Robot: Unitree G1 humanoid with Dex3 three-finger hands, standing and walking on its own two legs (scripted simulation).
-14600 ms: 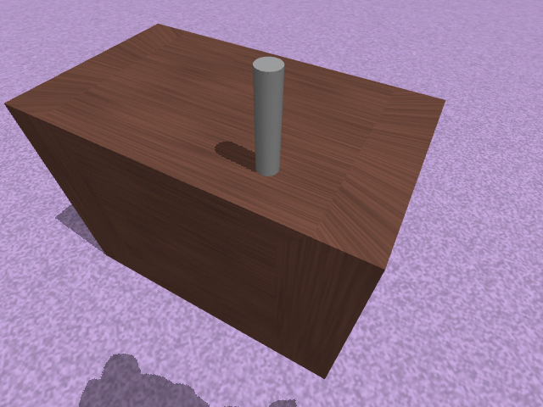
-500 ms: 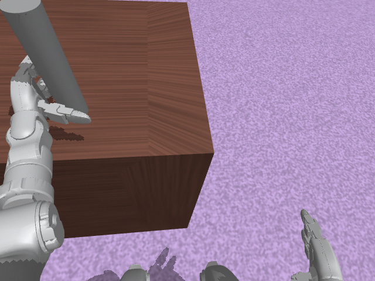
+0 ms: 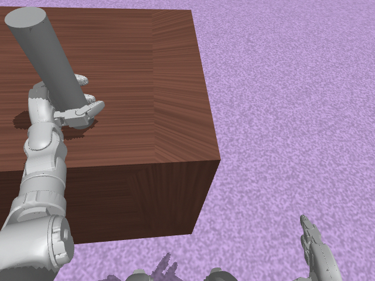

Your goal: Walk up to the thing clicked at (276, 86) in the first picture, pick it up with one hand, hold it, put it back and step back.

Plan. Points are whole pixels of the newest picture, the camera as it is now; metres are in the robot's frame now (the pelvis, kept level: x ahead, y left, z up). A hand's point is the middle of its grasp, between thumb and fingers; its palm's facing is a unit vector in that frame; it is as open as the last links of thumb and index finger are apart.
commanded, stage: settle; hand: left
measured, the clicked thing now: (60, 80) +0.47 +0.22 +0.15
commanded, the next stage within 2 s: lift in 1.04 s
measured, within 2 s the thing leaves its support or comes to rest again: leaves its support in 0.32 s
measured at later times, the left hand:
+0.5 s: hand (66, 99) +0.45 +0.22 +0.12, palm faces +0.21 -0.98 -0.01, open 7.0 cm
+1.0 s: hand (63, 88) +0.45 +0.21 +0.15, palm faces +0.22 -0.97 +0.00, open 7.0 cm
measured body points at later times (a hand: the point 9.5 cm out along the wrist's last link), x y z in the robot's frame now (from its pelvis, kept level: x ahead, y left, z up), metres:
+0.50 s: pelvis +0.00 -0.01 +0.01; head +0.05 +0.01 +0.46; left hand +0.43 +0.27 +0.13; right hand +0.16 -0.26 -0.02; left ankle +0.01 +0.13 -0.68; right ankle +0.00 -0.15 -0.68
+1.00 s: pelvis -0.01 +0.00 +0.02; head +0.03 +0.01 +0.47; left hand +0.43 +0.26 +0.16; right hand +0.14 -0.26 -0.03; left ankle +0.01 +0.13 -0.68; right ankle +0.00 -0.15 -0.68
